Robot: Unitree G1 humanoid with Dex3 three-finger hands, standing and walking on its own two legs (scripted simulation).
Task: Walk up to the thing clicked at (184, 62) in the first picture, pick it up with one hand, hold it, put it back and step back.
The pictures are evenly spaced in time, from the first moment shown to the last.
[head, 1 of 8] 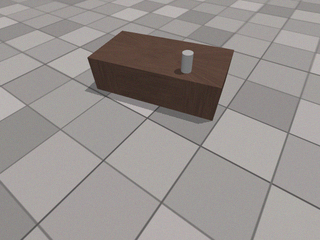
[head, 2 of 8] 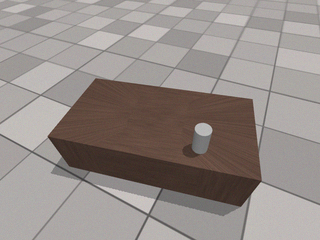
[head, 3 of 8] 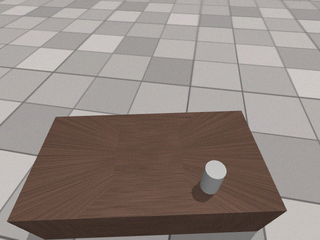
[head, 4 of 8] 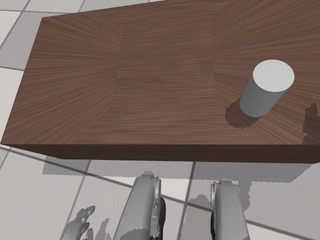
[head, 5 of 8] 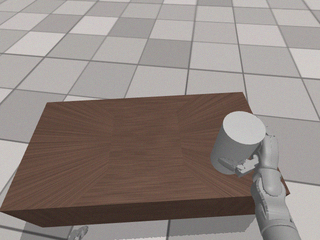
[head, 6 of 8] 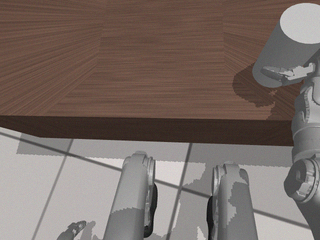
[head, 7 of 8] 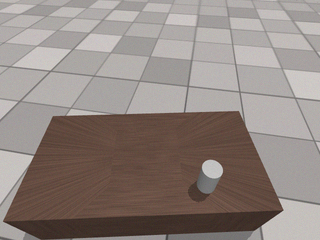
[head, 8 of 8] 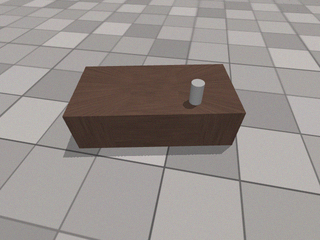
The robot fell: no
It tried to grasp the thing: yes
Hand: right
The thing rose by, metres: 0.36
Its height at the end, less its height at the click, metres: +0.00
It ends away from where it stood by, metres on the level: 0.01
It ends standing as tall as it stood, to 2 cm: yes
